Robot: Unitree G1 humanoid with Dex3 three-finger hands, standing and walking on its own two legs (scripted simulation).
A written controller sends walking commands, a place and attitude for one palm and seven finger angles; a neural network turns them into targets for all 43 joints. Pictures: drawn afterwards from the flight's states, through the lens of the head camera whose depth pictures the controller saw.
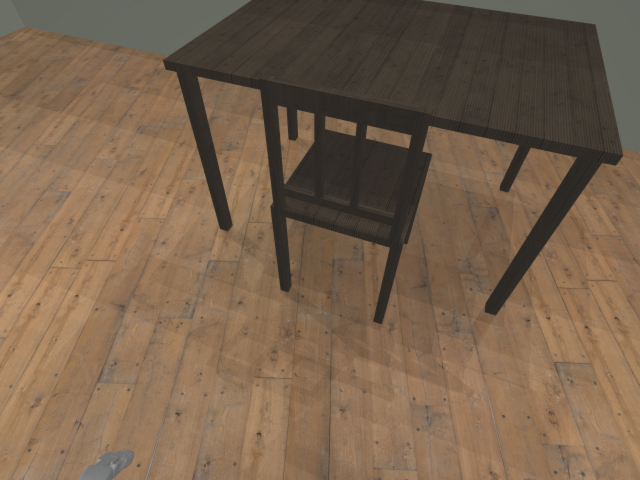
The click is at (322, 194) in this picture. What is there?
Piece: chair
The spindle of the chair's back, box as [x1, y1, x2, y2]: [314, 114, 324, 198]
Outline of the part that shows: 314,114 315,196 320,198 323,194 324,116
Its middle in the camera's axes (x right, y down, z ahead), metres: -0.01 -0.20 +0.95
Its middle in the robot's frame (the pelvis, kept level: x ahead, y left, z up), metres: +0.84 +0.04 -0.11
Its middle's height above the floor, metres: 0.65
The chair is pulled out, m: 0.00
